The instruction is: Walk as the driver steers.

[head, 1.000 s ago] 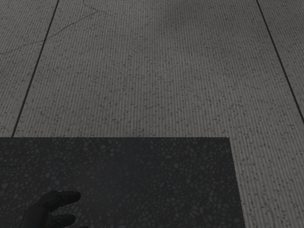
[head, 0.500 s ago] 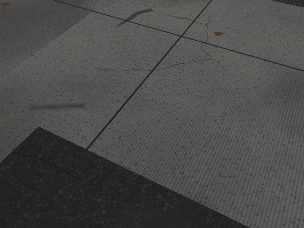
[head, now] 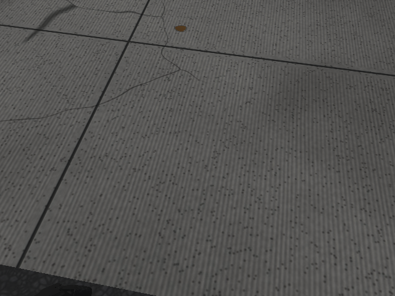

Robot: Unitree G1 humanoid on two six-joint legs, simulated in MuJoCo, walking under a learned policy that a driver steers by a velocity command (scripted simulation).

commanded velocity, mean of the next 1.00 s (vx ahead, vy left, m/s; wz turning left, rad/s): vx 0.21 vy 0.00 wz -0.16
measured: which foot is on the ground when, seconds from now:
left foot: down 0.00-0.04, up 0.06-0.42, down 0.44-1.00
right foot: up 0.00-0.00, down 0.02-0.48, up 0.50-0.74, down 0.76-1.00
